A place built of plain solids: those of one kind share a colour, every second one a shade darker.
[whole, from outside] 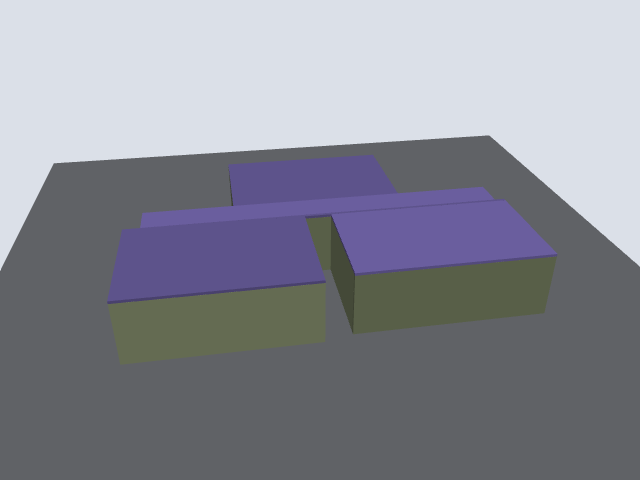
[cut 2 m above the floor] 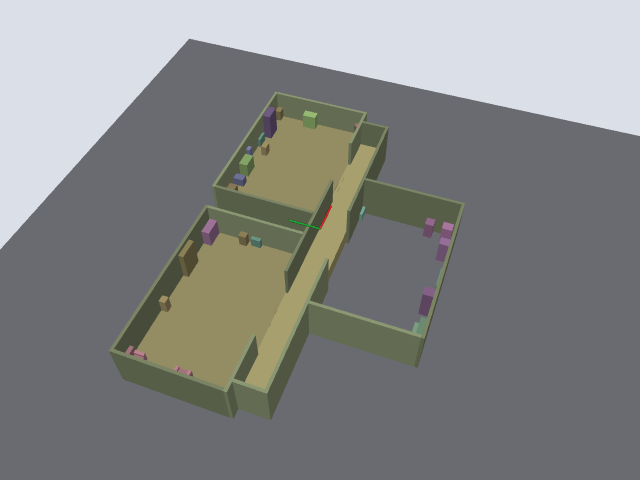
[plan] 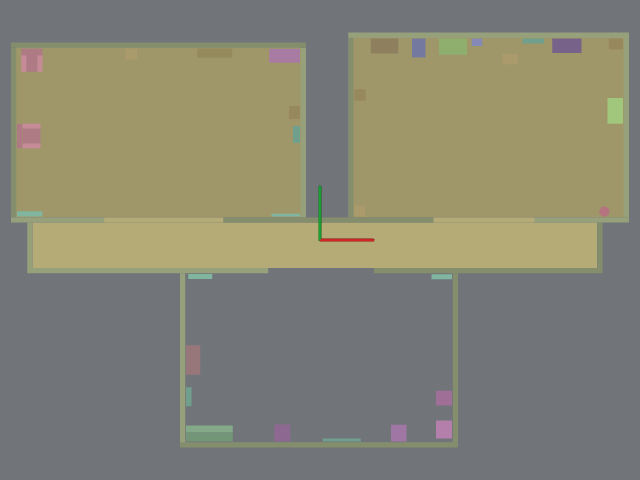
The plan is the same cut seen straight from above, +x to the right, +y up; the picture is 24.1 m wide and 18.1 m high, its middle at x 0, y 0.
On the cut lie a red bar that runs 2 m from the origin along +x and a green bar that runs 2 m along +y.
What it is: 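One storey of an old house, long lived in; a hall and three lower rooms beside it, each open to the hall along a stretch without wall, rail or kerb; a room's floor lies below the hall's by a bare drop, by one riser or not at all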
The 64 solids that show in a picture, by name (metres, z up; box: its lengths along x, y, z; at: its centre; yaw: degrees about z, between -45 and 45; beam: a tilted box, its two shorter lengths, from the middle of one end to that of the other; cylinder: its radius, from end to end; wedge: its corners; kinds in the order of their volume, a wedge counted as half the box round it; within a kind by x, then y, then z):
{
 "floor_1": {"box": [10.73, 6.39, 1.0], "at": [-6.09, 4.05, 0.45]},
 "floor_2": {"box": [4.49, 0.2, 1.0], "at": [-5.89, 0.75, 0.45]},
 "floor_3": {"box": [21.29, 1.71, 1.19], "at": [-0.19, -0.2, 0.54]},
 "floor_4": {"box": [3.81, 0.2, 1.19], "at": [6.18, 0.75, 0.54]},
 "floor_5": {"box": [10.19, 6.77, 1.19], "at": [6.36, 4.24, 0.54]},
 "wall_1": {"box": [0.2, 6.39, 3.83], "at": [-11.56, 4.05, 1.86]},
 "wall_2": {"box": [0.2, 1.71, 3.83], "at": [-10.94, -0.2, 1.86]},
 "wall_3": {"box": [3.52, 0.2, 3.83], "at": [-9.89, 0.75, 1.86]},
 "wall_4": {"box": [9.08, 0.2, 3.83], "at": [-6.49, -1.16, 1.86]},
 "wall_5": {"box": [11.13, 0.2, 3.83], "at": [-6.09, 7.35, 1.86]},
 "wall_6": {"box": [0.2, 6.37, 3.83], "at": [-5.18, -4.44, 1.86]},
 "wall_7": {"box": [0.2, 6.39, 3.83], "at": [-0.63, 4.05, 1.86]},
 "wall_8": {"box": [10.49, 0.2, 3.83], "at": [-0.04, -7.73, 1.86]},
 "wall_9": {"box": [7.93, 0.2, 3.83], "at": [0.32, 0.75, 1.86]},
 "wall_10": {"box": [0.2, 6.77, 3.83], "at": [1.16, 4.24, 1.86]},
 "wall_11": {"box": [0.2, 6.37, 3.83], "at": [5.11, -4.44, 1.86]},
 "wall_12": {"box": [8.61, 0.2, 3.83], "at": [6.34, -1.16, 1.86]},
 "wall_13": {"box": [10.59, 0.2, 3.83], "at": [6.36, 7.73, 1.86]},
 "wall_14": {"box": [3.57, 0.2, 3.83], "at": [9.87, 0.75, 1.86]},
 "wall_15": {"box": [0.2, 1.71, 3.83], "at": [10.55, -0.2, 1.86]},
 "wall_16": {"box": [0.2, 6.77, 3.83], "at": [11.56, 4.24, 1.86]},
 "roof_1": {"box": [11.13, 6.59, 0.16], "at": [-6.09, 4.15, 3.86]},
 "roof_2": {"box": [21.69, 1.91, 0.16], "at": [-0.19, -0.3, 3.86]},
 "roof_3": {"box": [10.49, 6.57, 0.16], "at": [-0.04, -4.54, 3.86]},
 "roof_4": {"box": [23.31, 0.2, 0.16], "at": [0.0, 0.75, 3.86]},
 "roof_5": {"box": [10.59, 6.97, 0.16], "at": [6.36, 4.34, 3.86]},
 "kitchen_run_1": {"box": [1.77, 0.34, 2.16], "at": [-4.17, -7.43, 1.03]},
 "kitchen_run_2": {"box": [1.77, 0.26, 1.46], "at": [-4.17, -7.13, 0.68]},
 "fridge_1": {"box": [0.6, 0.64, 2.1], "at": [-1.43, -7.28, 1.0]},
 "fridge_2": {"box": [0.58, 0.64, 1.69], "at": [2.97, -7.28, 0.8]},
 "chest_drawers_1": {"box": [1.05, 0.62, 1.06], "at": [5.01, 7.29, 1.67]},
 "chest_drawers_2": {"box": [0.59, 0.97, 1.07], "at": [11.13, 4.87, 1.67]},
 "wardrobe_1": {"box": [1.1, 0.55, 1.98], "at": [9.31, 7.33, 2.13]},
 "side_table_1": {"box": [0.44, 0.41, 0.96], "at": [-7.12, 7.01, 1.43]},
 "side_table_2": {"box": [0.42, 0.5, 0.85], "at": [-0.96, 4.81, 1.38]},
 "side_table_3": {"box": [0.41, 0.41, 0.75], "at": [1.5, 1.09, 1.51]},
 "side_table_4": {"box": [0.43, 0.43, 1.06], "at": [1.51, 5.47, 1.67]},
 "side_table_5": {"box": [0.58, 0.39, 0.78], "at": [7.17, 6.82, 1.52]},
 "side_table_6": {"box": [0.54, 0.42, 0.82], "at": [11.16, 7.39, 1.54]},
 "armchair_1": {"box": [0.21, 0.93, 0.95], "at": [-11.32, 3.92, 1.43]},
 "armchair_2": {"box": [0.19, 0.62, 0.19], "at": [-11.17, 6.65, 1.51]},
 "armchair_3": {"box": [0.62, 0.62, 0.46], "at": [-10.96, 6.65, 1.19]},
 "armchair_4": {"box": [0.68, 0.18, 0.17], "at": [-10.88, 3.55, 1.52]},
 "armchair_5": {"box": [0.68, 0.75, 0.48], "at": [-10.88, 3.83, 1.2]},
 "armchair_6": {"box": [0.68, 0.18, 0.66], "at": [-10.88, 4.3, 1.28]},
 "armchair_7": {"box": [0.81, 0.26, 0.97], "at": [-10.86, 7.09, 1.44]},
 "armchair_8": {"box": [0.19, 0.62, 0.65], "at": [-10.55, 6.65, 1.28]},
 "cooker_1": {"box": [0.6, 0.68, 1.27], "at": [4.68, -7.14, 0.59]},
 "cooker_2": {"box": [0.6, 0.56, 1.26], "at": [4.68, -5.97, 0.58]},
 "radiator_1": {"box": [0.96, 0.21, 0.66], "at": [-10.95, 0.98, 1.28]},
 "radiator_2": {"box": [0.21, 0.71, 0.79], "at": [-4.95, -5.91, 0.35]},
 "radiator_3": {"box": [0.91, 0.18, 0.87], "at": [-4.51, -1.38, 0.38]},
 "radiator_4": {"box": [1.08, 0.11, 0.66], "at": [-1.29, 0.94, 1.28]},
 "radiator_5": {"box": [0.26, 0.64, 0.66], "at": [-0.89, 3.98, 1.28]},
 "radiator_6": {"box": [1.43, 0.11, 0.83], "at": [0.82, -7.54, 0.36]},
 "radiator_7": {"box": [0.78, 0.19, 0.73], "at": [4.59, -1.38, 0.32]},
 "radiator_8": {"box": [0.82, 0.19, 0.68], "at": [8.04, 7.5, 1.48]},
 "bookcase_1": {"box": [1.33, 0.34, 1.97], "at": [-3.97, 7.05, 1.94]},
 "tv_unit_1": {"box": [1.16, 0.54, 1.19], "at": [-1.33, 6.95, 1.55]},
 "pet_corner_1": {"box": [0.54, 1.12, 1.11], "at": [-4.79, -4.53, 0.5]},
 "tall_odds_1": {"box": [0.51, 0.71, 0.6], "at": [3.72, 7.24, 1.44]},
 "tall_odds_2": {"box": [0.4, 0.28, 1.3], "at": [5.92, 7.46, 1.79]},
 "trunk_1": {"box": [1.03, 0.56, 0.62], "at": [2.43, 7.32, 1.45]},
 "floor_lamp_round_1": {"cylinder": 0.19, "from": [10.72, 1.07, 2.27], "to": [10.72, 1.07, 2.59]}
}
